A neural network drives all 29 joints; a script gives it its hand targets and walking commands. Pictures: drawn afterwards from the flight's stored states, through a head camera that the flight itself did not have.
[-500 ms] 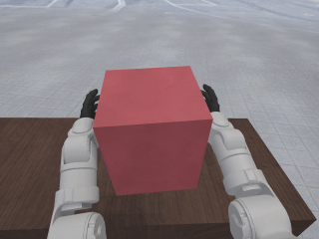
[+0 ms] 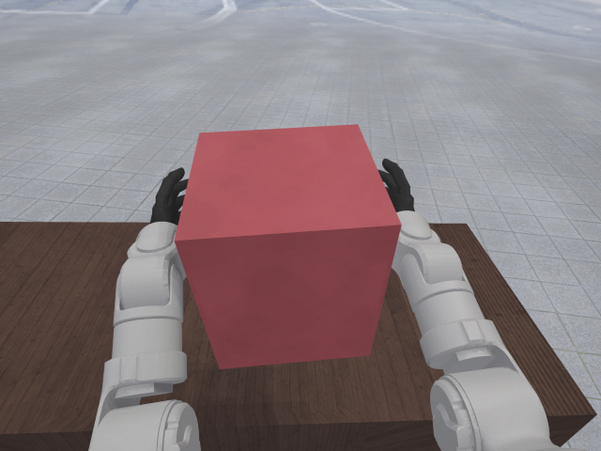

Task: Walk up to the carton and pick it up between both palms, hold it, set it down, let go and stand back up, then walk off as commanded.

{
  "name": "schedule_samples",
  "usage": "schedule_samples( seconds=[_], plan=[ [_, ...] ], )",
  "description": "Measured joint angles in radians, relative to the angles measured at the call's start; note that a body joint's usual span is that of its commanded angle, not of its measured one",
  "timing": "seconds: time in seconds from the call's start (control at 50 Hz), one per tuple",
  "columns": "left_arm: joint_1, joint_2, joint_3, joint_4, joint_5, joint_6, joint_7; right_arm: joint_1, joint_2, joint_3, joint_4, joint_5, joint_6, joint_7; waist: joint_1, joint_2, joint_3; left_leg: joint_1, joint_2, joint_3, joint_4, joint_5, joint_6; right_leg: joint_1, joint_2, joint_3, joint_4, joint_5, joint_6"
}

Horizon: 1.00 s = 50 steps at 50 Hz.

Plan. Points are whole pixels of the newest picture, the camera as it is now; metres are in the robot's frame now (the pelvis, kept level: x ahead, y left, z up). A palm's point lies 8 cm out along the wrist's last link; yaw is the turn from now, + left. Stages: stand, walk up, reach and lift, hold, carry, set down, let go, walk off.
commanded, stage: hold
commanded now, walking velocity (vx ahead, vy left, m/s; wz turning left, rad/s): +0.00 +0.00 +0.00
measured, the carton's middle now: (287, 248) +0.35 +0.01 +0.15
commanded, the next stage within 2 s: set down in 0.58 s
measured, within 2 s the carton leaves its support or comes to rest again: neither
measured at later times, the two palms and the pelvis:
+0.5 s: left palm (168, 228) +0.36 +0.16 +0.19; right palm (397, 216) +0.37 -0.14 +0.20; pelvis +0.00 +0.00 +0.00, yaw +0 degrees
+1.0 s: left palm (154, 229) +0.37 +0.18 +0.18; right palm (378, 213) +0.38 -0.12 +0.19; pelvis +0.00 +0.00 +0.00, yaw +0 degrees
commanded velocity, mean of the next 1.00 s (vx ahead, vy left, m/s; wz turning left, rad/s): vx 0.00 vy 0.00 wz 0.00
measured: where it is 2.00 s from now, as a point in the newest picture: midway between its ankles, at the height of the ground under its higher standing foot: outside the picture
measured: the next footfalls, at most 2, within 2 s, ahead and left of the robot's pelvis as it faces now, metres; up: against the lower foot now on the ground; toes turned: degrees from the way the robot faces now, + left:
none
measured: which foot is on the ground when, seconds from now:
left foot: down 0.00-1.00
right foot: down 0.00-1.00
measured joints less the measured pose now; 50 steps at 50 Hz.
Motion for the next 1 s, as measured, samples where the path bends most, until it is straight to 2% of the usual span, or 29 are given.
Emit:
schedule_samples(
  seconds=[0.62,0.74,0.84,0.92,1.0],
  plan=[
    [-0.001,0.000,0.002,0.002,0.000,0.000,-0.002,0.000,0.000,0.000,0.000,0.000,0.000,0.000,0.000,-0.001,0.001,0.000,0.000,0.000,0.000,0.000,0.001,0.000,0.000,0.000,0.000,0.000,0.000],
    [-0.017,0.000,0.015,0.023,0.000,-0.036,-0.015,0.000,0.001,0.000,-0.003,-0.006,-0.027,-0.004,0.015,-0.007,0.003,0.000,0.000,-0.001,0.000,0.000,0.004,0.000,0.000,0.000,0.000,0.000,0.000],
    [-0.048,-0.009,0.051,0.062,0.021,-0.119,-0.049,0.000,0.008,-0.006,-0.002,-0.084,-0.095,0.010,0.042,-0.008,0.004,0.000,0.000,-0.001,-0.001,0.000,0.003,0.000,0.000,0.000,-0.001,-0.001,0.000],
    [-0.054,-0.022,0.080,0.097,0.066,-0.184,-0.083,0.001,0.041,-0.070,0.032,-0.176,-0.168,0.052,0.058,-0.008,0.019,0.014,0.000,-0.001,-0.008,0.000,0.001,0.011,0.000,0.000,-0.002,-0.004,0.000],
    [-0.038,-0.034,0.085,0.103,0.086,-0.217,-0.090,0.011,0.059,-0.106,0.065,-0.228,-0.235,0.076,0.067,-0.008,0.057,0.032,0.000,-0.001,-0.017,0.000,-0.001,0.026,0.000,0.000,-0.003,-0.008,0.000]
  ],
)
